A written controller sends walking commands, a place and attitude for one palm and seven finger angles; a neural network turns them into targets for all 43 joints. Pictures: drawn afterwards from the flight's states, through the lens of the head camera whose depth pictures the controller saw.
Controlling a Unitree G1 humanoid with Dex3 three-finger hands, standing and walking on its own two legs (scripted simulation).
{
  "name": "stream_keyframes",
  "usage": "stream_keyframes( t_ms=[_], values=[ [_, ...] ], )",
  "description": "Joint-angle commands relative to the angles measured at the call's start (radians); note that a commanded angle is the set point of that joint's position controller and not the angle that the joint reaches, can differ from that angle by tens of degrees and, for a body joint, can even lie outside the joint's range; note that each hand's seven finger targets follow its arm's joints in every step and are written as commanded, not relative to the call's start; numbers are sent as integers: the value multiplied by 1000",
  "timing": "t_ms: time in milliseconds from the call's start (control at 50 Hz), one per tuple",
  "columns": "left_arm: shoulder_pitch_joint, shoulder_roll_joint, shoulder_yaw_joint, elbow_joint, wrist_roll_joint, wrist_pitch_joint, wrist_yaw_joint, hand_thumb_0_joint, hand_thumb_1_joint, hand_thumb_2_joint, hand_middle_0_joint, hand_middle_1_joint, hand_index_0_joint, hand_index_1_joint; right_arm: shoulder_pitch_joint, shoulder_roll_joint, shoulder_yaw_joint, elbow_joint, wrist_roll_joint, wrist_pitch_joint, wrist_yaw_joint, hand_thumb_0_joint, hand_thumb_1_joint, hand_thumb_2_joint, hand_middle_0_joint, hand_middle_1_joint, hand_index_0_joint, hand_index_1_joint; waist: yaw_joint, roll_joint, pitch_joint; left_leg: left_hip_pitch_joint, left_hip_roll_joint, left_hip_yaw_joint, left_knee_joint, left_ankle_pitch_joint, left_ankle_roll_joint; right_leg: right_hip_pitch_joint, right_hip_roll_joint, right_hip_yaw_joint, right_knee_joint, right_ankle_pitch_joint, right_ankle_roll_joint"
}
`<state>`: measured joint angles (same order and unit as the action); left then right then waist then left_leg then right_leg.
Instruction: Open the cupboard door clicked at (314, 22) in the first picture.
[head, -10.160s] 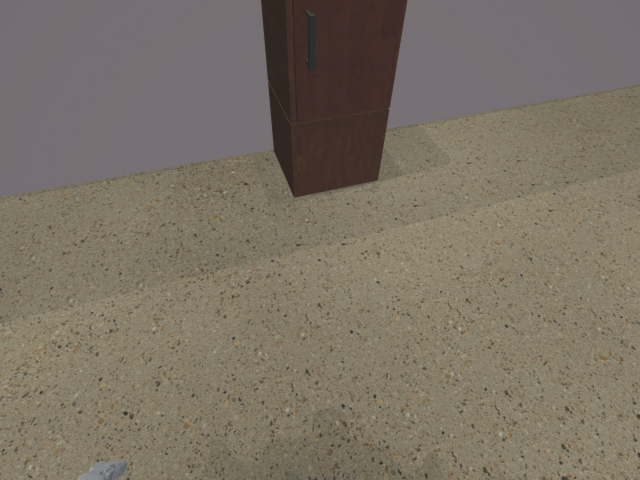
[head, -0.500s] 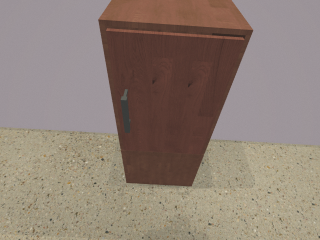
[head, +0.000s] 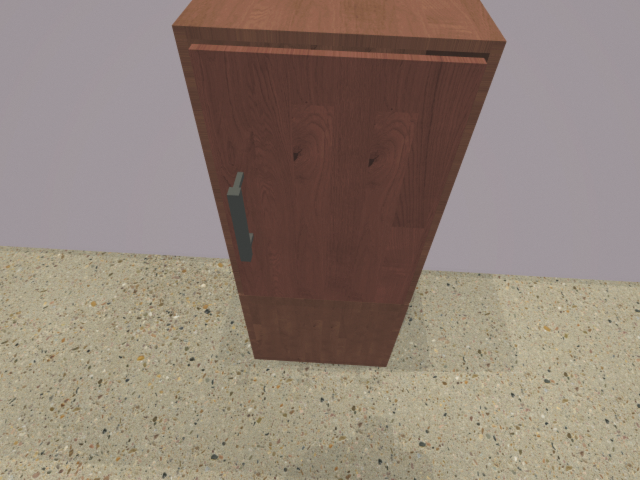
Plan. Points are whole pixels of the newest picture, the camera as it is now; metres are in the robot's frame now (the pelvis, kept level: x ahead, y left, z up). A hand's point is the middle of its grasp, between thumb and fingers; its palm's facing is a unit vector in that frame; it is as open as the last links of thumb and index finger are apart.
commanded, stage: come to a stop and stand still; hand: left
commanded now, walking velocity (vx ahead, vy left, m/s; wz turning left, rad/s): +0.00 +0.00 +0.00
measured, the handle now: (243, 219) +0.54 +0.18 -0.04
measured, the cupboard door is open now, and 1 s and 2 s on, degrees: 0 0 0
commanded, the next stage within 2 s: look again from close up in 0.52 s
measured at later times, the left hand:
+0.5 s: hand out of the picture -0.05 +0.21 -0.17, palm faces +0.02 -0.98 -0.20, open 7.4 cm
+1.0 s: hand out of the picture -0.03 +0.20 -0.17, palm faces +0.04 -0.98 -0.19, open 7.4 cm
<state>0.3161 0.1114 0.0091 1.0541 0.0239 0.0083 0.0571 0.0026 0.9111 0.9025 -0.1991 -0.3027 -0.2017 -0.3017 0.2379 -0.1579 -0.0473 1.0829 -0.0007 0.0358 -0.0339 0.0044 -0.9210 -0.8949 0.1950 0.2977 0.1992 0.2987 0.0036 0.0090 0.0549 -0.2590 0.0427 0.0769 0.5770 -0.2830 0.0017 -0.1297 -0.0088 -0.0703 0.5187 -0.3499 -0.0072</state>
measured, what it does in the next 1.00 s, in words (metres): stands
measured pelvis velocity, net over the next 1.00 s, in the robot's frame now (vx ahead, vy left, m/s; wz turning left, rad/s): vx -0.04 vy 0.03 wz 0.01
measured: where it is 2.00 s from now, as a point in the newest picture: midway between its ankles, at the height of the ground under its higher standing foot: outside the picture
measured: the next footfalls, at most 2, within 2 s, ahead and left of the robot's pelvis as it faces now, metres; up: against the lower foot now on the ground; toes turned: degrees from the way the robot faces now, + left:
none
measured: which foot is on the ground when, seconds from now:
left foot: down 0.00-1.00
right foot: down 0.00-1.00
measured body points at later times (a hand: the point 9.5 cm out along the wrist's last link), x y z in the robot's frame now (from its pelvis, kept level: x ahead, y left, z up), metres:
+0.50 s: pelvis -0.02 +0.04 +0.01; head -0.02 +0.05 +0.46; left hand -0.05 +0.27 -0.15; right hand -0.02 -0.19 -0.14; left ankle +0.02 +0.11 -0.73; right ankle -0.04 -0.11 -0.73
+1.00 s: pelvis -0.04 +0.03 +0.00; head -0.05 +0.03 +0.45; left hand -0.03 +0.25 -0.16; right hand +0.00 -0.21 -0.15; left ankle +0.02 +0.11 -0.73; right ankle -0.04 -0.11 -0.73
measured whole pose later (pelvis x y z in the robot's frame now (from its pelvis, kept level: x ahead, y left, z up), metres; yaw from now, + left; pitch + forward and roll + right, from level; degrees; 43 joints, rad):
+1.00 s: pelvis -0.04 +0.03 +0.00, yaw +1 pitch -2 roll -1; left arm 0.34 0.15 0.00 1.02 0.03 -0.01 0.04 0.00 0.91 0.90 -0.20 -0.30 -0.20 -0.30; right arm 0.29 -0.17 -0.01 1.01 -0.01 -0.01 -0.02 0.01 -0.93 -0.89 0.20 0.30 0.20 0.30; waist -0.01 0.00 -0.01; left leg -0.30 -0.01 0.09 0.52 -0.20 0.06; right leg -0.20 -0.06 -0.07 0.53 -0.30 0.03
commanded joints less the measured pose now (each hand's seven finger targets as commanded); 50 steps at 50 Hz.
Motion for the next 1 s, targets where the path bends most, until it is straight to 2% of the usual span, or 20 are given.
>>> stream_keyframes(
  t_ms=[0, 20, 40, 60, 100, 140, 200, 300, 360, 500, 580, 600, 620, 640, 660, 700, 720, 780, 800, 980],
  values=[
    [26, 135, 31, -52, -4, -2, 0, 0, 900, 900, -200, -300, -200, -300, 75, -73, -8, -36, -8, -22, 5, 0, -900, -900, 200, 300, 200, 300, -17, -19, 13, 108, 80, -76, -115, 321, 18, -154, -136, 100, -71, 349, -36],
    [33, 117, 26, -52, -2, 3, 0, 0, 900, 900, -200, -300, -200, -300, 66, -84, -8, -35, -8, -29, 6, 0, -900, -900, 200, 300, 200, 300, -4, 51, 10, 84, 110, -121, -160, 327, 47, -134, -97, 74, -69, 227, -6],
    [43, 111, 23, -45, -2, 5, -1, 0, 900, 900, -200, -300, -200, -300, 43, -96, -5, -41, -7, -31, 6, 0, -900, -900, 200, 300, 200, 300, 8, 71, 18, 39, 122, -148, -203, 256, 62, -104, -81, 60, -80, 140, 8],
    [53, 108, 21, -38, 0, 6, -3, 0, 900, 900, -200, -300, -200, -300, 24, -101, -6, -47, -8, -32, 8, 0, -900, -900, 200, 300, 200, 300, 15, 52, 23, 17, 119, -155, -227, 177, 62, -90, -79, 60, -94, 119, 10],
    [55, 115, 18, -33, 2, 4, -9, 0, 900, 900, -200, -300, -200, -300, 20, -108, -6, -56, -9, -35, 11, 0, -900, -900, 200, 300, 200, 300, 12, 33, 11, 8, 105, -155, -255, 80, 50, -74, -85, 65, -118, 120, 7],
    [53, 122, 16, -28, 2, -1, -12, 0, 900, 900, -200, -300, -200, -300, 18, -111, -4, -56, -8, -40, 13, 0, -900, -900, 200, 300, 200, 300, 12, 29, -5, 22, 99, -155, -271, 55, 47, -69, -90, 69, -135, 126, 7],
    [52, 134, 14, -20, 3, -3, -16, 0, 900, 900, -200, -300, -200, -300, 19, -125, -4, -53, -10, -40, 16, 0, -900, -900, 200, 300, 200, 300, 7, 24, 7, 17, 95, -161, -316, -46, 38, -77, -92, 68, -154, 102, 8],
    [72, 139, 10, 1, 5, -7, -18, 0, 900, 900, -200, -300, -200, -300, 25, -135, -4, -39, -8, -43, 18, 0, -900, -900, 200, 300, 200, 300, 8, 9, 25, 4, 93, -172, -366, -109, 33, -71, -94, 65, -170, 97, 12],
    [90, 135, 9, 14, 5, -6, -19, 0, 900, 900, -200, -300, -200, -300, 38, -136, -2, -28, -8, -43, 18, 0, -900, -900, 200, 300, 200, 300, 8, 25, 21, 12, 95, -177, -390, -135, 29, -72, -90, 58, -166, 90, 15],
    [121, 122, 2, 40, 2, -15, -16, 0, 900, 900, -200, -300, -200, -300, 68, -116, 2, 1, -5, -44, 16, 0, -900, -900, 200, 300, 200, 300, 0, -19, 31, 48, 80, -151, -359, -65, 27, -96, -102, 72, -197, 100, 11],
    [137, 113, 0, 51, 0, -18, -14, 0, 900, 900, -200, -300, -200, -300, 88, -101, 6, 12, -3, -47, 13, 0, -900, -900, 200, 300, 200, 300, -2, -1, 23, 57, 78, -141, -350, -38, 26, -91, -102, 78, -198, 116, 9],
    [104, 130, -23, 47, 20, -42, 17, 0, 900, 900, -200, -300, -200, -300, 30, -136, 31, -64, -11, -62, 24, 0, -900, -900, 200, 300, 200, 300, 1, -10, 101, -47, 79, -96, -161, 138, 3, -136, -117, 84, -169, 150, -9],
    [108, 150, -8, 42, 11, -59, 10, 0, 900, 900, -200, -300, -200, -300, 26, -103, 35, -92, -7, -73, 27, 0, -900, -900, 200, 300, 200, 300, -6, 39, 41, 7, 55, -98, -164, 174, -6, -128, -136, 81, -174, 189, -19],
    [104, 156, -6, 18, 4, -56, 5, 0, 900, 900, -200, -300, -200, -300, 108, -93, 38, -91, -13, -76, 24, 0, -900, -900, 200, 300, 200, 300, -26, 30, -63, 24, 61, -125, -159, 140, 3, -75, -120, 71, -109, 102, -26],
    [99, 144, -3, 11, -1, -50, 0, 0, 900, 900, -200, -300, -200, -300, 104, -107, 33, -93, -14, -76, 20, 0, -900, -900, 200, 300, 200, 300, -17, 30, -106, 35, 65, -142, -157, 141, 20, -69, -106, 65, -87, 97, -26],
    [102, 128, -2, -2, -4, -38, -6, 0, 900, 900, -200, -300, -200, -300, 94, -113, 25, -111, -12, -68, 15, 0, -900, -900, 200, 300, 200, 300, -13, 30, -78, -5, 73, -163, -191, 48, 38, -92, -90, 51, -75, 62, -25],
    [99, 124, 0, -11, 1, -35, -8, 0, 900, 900, -200, -300, -200, -300, 90, -113, 24, -120, -14, -67, 14, 0, -900, -900, 200, 300, 200, 300, -12, 56, -45, -39, 74, -171, -209, 29, 44, -95, -83, 40, -60, 68, -26],
    [112, 114, 2, -25, 1, -27, -11, 0, 900, 900, -200, -300, -200, -300, 86, -115, 19, -126, -14, -60, 14, 0, -900, -900, 200, 300, 200, 300, -4, -6, 10, -96, 69, -179, -240, -83, 48, -116, -83, 46, -63, 48, -26],
    [116, 114, 2, -31, 2, -26, -11, 0, 900, 900, -200, -300, -200, -300, 84, -115, 17, -125, -14, -60, 15, 0, -900, -900, 200, 300, 200, 300, -2, -29, 13, -93, 67, -172, -236, -83, 47, -126, -84, 51, -66, 48, -25],
    [93, 141, 8, -78, 0, -29, -13, 0, 900, 900, -200, -300, -200, -300, 83, -106, 20, -118, -14, -62, 20, 0, -900, -900, 200, 300, 200, 300, -6, -55, 19, -60, 44, -125, -196, -5, 37, -157, -105, 88, -124, 40, -27]
  ],
)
